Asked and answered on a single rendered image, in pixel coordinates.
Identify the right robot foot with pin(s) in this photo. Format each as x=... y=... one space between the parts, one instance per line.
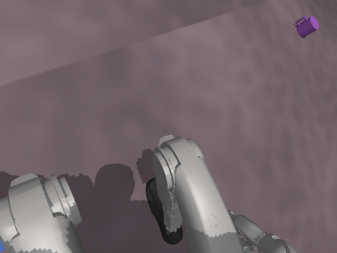
x=157 y=210

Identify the right robot hand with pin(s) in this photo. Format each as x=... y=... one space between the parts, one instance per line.
x=249 y=230

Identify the right robot arm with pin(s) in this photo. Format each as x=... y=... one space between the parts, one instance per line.
x=271 y=243

